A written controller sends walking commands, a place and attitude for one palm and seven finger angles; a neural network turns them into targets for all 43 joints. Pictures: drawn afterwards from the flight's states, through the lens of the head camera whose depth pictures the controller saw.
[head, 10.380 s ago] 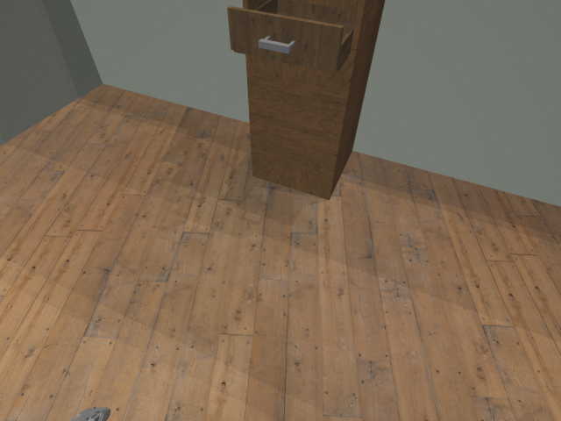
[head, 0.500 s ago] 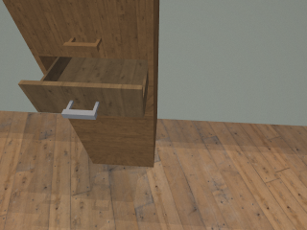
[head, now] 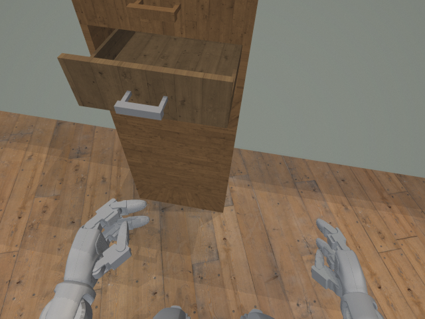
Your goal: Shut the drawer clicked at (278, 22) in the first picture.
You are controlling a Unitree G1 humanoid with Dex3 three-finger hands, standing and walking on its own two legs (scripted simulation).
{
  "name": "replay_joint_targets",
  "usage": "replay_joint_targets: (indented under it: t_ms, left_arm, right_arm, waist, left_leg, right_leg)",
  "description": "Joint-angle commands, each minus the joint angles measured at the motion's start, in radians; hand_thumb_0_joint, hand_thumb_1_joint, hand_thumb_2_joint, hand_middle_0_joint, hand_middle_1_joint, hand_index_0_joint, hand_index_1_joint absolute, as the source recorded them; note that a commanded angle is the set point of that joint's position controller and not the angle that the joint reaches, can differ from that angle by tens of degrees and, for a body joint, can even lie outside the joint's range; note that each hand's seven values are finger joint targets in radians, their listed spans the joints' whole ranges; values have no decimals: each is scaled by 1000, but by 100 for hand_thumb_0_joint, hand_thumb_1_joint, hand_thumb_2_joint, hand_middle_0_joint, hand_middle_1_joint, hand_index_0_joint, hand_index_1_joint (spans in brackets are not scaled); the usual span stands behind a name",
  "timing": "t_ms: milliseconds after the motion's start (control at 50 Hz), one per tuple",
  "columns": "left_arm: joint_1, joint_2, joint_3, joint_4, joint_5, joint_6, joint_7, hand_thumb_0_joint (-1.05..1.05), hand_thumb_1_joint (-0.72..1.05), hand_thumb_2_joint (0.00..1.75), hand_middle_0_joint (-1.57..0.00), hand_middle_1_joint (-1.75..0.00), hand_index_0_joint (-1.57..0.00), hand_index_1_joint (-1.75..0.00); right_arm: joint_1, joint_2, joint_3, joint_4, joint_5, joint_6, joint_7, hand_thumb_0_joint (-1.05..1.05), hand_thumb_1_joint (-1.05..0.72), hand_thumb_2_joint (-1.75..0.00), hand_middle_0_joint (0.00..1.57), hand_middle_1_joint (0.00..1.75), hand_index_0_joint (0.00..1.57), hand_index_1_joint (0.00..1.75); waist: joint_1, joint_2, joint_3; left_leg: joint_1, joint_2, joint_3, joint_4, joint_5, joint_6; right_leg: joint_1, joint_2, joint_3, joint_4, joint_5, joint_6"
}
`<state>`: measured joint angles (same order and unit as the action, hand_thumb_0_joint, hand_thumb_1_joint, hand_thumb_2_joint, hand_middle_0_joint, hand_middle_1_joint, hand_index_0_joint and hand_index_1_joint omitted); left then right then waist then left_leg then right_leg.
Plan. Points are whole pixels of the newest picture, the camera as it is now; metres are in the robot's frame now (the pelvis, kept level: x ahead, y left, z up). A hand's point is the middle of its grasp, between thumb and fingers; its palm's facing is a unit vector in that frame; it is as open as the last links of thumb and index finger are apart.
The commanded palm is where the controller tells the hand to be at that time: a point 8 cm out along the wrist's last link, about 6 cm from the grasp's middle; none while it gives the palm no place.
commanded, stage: raise the hand and make a fist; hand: left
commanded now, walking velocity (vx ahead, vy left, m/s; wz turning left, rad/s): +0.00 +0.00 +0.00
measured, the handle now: (142, 104) +0.52 +0.22 +0.09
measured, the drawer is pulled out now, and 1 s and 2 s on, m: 0.15 0.15 0.15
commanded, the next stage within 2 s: bring the fist close to the handle in 1.36 s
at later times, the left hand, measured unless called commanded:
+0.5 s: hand (125, 187) +0.29 +0.18 +0.12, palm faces -0.06 -1.00 -0.06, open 3.2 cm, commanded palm +0.27 +0.23 +0.13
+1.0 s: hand (105, 137) +0.32 +0.20 +0.19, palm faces -0.03 -1.00 -0.07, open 3.3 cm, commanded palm +0.30 +0.25 +0.19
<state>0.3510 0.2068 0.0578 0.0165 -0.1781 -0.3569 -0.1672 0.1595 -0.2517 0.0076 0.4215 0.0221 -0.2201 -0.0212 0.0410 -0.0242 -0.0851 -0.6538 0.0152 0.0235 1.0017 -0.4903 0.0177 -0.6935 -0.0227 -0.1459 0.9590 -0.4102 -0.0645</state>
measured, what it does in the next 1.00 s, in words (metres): rises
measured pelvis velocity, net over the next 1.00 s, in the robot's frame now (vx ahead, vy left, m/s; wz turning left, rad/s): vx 0.03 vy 0.01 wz -0.01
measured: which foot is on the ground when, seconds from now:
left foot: down 0.00-1.00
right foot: down 0.00-1.00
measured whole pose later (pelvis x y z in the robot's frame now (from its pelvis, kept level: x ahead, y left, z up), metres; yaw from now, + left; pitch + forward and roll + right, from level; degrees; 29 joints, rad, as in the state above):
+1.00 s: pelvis +0.03 +0.01 +0.05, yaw -1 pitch +0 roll +0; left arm -0.07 0.29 0.21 0.02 -0.25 0.08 -0.28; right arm 0.20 -0.24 0.10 0.61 0.06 -0.21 -0.06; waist 0.06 0.04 -0.02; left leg -0.22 0.00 0.04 0.57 -0.34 0.03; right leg -0.28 -0.01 -0.12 0.54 -0.26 -0.04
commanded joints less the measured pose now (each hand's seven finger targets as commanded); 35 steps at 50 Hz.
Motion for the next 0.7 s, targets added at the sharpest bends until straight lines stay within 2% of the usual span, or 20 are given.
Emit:
replay_joint_targets:
  t_ms: [0, 20, 40, 60, 120, 180, 200, 220, 260, 300, 320, 340, 380, 400, 480, 500, 520, 620, 660, 680]
  left_arm:
    - [-403, 84, -27, -266, -23, -92, -62, 0, 90, 90, -76, -91, -76, -91]
    - [-415, 80, -32, -237, -32, -61, -81, 0, 90, 90, -78, -93, -78, -93]
    - [-377, 97, -5, -187, -39, -19, -96, 0, 90, 90, -80, -95, -80, -95]
    - [-375, 98, 1, -162, -45, 23, -105, 0, 90, 90, -82, -97, -82, -97]
    - [-348, 137, 83, -109, -63, 123, -94, 0, 90, 90, -88, -104, -88, -104]
    - [-327, 136, 128, -170, -74, 145, -50, 0, 90, 90, -94, -110, -94, -110]
    - [-320, 161, 151, -174, -71, 142, -34, 0, 90, 90, -96, -112, -96, -112]
    - [-329, 146, 140, -219, -65, 130, -24, 0, 90, 90, -98, -114, -98, -114]
    - [-267, 138, 142, -237, -58, 116, -8, 0, 90, 90, -102, -119, -102, -119]
    - [-325, 113, 92, -252, -48, 112, -6, 0, 90, 90, -106, -123, -106, -123]
    - [-341, 137, 117, -264, -45, 107, -2, 0, 90, 90, -108, -125, -108, -125]
    - [-313, 138, 122, -263, -43, 109, -3, 0, 90, 90, -110, -127, -110, -127]
    - [-331, 137, 121, -295, -46, 112, 0, 0, 90, 90, -114, -132, -114, -132]
    - [-341, 152, 125, -296, -46, 118, -1, 0, 90, 90, -116, -134, -116, -134]
    - [-387, 148, 128, -325, -55, 139, -14, 0, 90, 90, -124, -143, -124, -143]
    - [-398, 171, 141, -308, -54, 151, -18, 0, 90, 90, -126, -145, -126, -145]
    - [-421, 170, 147, -281, -59, 162, -24, 0, 90, 90, -128, -147, -128, -147]
    - [-499, 190, 172, -264, -76, 214, -66, 0, 90, 90, -138, -158, -138, -158]
    - [-479, 198, 191, -267, -84, 236, -82, 0, 90, 90, -140, -160, -140, -160]
    - [-509, 181, 169, -270, -85, 248, -92, 0, 90, 90, -140, -160, -140, -160]
  right_arm:
    - [36, -122, -12, -49, 3, -64, -21, 0, -90, -90, 20, 30, 20, 30]
    - [35, -123, -10, -44, 10, -70, -25, 0, -90, -90, 20, 30, 20, 30]
    - [37, -125, -8, -40, 15, -75, -28, 0, -90, -90, 20, 30, 20, 30]
    - [31, -126, -3, -40, 19, -77, -31, 0, -90, -90, 20, 30, 20, 30]
    - [17, -126, 6, -45, 21, -73, -34, 0, -90, -90, 20, 30, 20, 30]
    - [7, -111, 5, -52, 15, -76, -28, 0, -90, -90, 20, 30, 20, 30]
    - [6, -114, 6, -50, 11, -75, -25, 0, -90, -90, 20, 30, 20, 30]
    - [10, -108, 5, -53, 9, -77, -21, 0, -90, -90, 20, 30, 20, 30]
    - [26, -109, -2, -48, 9, -82, -13, 0, -90, -90, 20, 30, 20, 30]
    - [22, -114, -1, -43, 8, -85, -12, 0, -90, -90, 20, 30, 20, 30]
    - [33, -120, -9, -38, 10, -86, -14, 0, -90, -90, 20, 30, 20, 30]
    - [35, -121, -12, -37, 10, -89, -15, 0, -90, -90, 20, 30, 20, 30]
    - [39, -122, -14, -33, 14, -93, -19, 0, -90, -90, 20, 30, 20, 30]
    - [41, -126, -13, -29, 14, -92, -20, 0, -90, -90, 20, 30, 20, 30]
    - [40, -123, -14, -13, 20, -95, -29, 0, -90, -90, 20, 30, 20, 30]
    - [43, -128, -10, -10, 18, -92, -31, 0, -90, -90, 20, 30, 20, 30]
    - [35, -128, -10, -4, 23, -88, -34, 0, -90, -90, 20, 30, 20, 30]
    - [16, -122, 0, 4, 29, -81, -43, 0, -90, -90, 20, 30, 20, 30]
    - [13, -119, 5, 5, 29, -80, -42, 0, -90, -90, 20, 30, 20, 30]
    - [6, -118, 9, 6, 28, -79, -41, 0, -90, -90, 20, 30, 20, 30]
  waist:
    - [-117, 124, -165]
    - [-115, 102, -173]
    - [-92, 86, -181]
    - [-85, 56, -180]
    - [-39, 7, -194]
    - [-6, -2, -209]
    - [-2, -16, -206]
    - [2, 9, -218]
    - [1, 17, -192]
    - [-25, 25, -135]
    - [-25, 24, -143]
    - [-17, 47, -156]
    - [-23, 64, -167]
    - [-30, 34, -159]
    - [-27, 84, -179]
    - [-30, 49, -162]
    - [-35, 46, -131]
    - [-20, 77, -145]
    - [-6, 75, -166]
    - [-10, 82, -159]
  left_leg:
    - [92, -12, -79, -183, 160, 18]
    - [91, -14, -81, -196, 148, 16]
    - [83, -13, -83, -217, 132, 12]
    - [74, -16, -85, -235, 126, 11]
    - [69, -20, -86, -285, 150, 7]
    - [97, -16, -75, -320, 207, 1]
    - [104, -13, -74, -325, 229, 1]
    - [123, -13, -67, -335, 252, 0]
    - [146, -8, -55, -346, 285, -4]
    - [154, -6, -58, -356, 267, -1]
    - [169, -5, -56, -362, 266, -2]
    - [181, -7, -51, -368, 268, -3]
    - [214, -8, -49, -378, 283, -5]
    - [216, -7, -52, -379, 284, 0]
    - [291, -8, -49, -400, 360, -5]
    - [287, -7, -53, -404, 372, -1]
    - [287, -8, -50, -412, 358, -2]
    - [356, -12, -48, -443, 426, -4]
    - [382, -9, -49, -455, 486, -10]
    - [394, -11, -48, -460, 496, -10]
  right_leg:
    - [113, 31, 123, -180, 78, 30]
    - [136, 28, 121, -196, 71, 35]
    - [165, 26, 121, -213, 49, 36]
    - [194, 23, 121, -230, 42, 39]
    - [265, 15, 110, -255, 48, 40]
    - [315, 12, 99, -260, 109, 41]
    - [331, 14, 97, -257, 129, 40]
    - [341, 13, 96, -256, 156, 39]
    - [345, 15, 90, -261, 199, 37]
    - [314, 17, 88, -274, 187, 37]
    - [319, 17, 91, -283, 184, 38]
    - [333, 16, 94, -289, 185, 38]
    - [345, 15, 91, -301, 204, 38]
    - [355, 17, 95, -309, 203, 40]
    - [394, 17, 92, -330, 291, 38]
    - [403, 20, 92, -335, 304, 38]
    - [398, 20, 93, -349, 299, 40]
    - [459, 21, 94, -381, 376, 34]
    - [491, 22, 86, -383, 429, 33]
    - [492, 22, 87, -389, 443, 33]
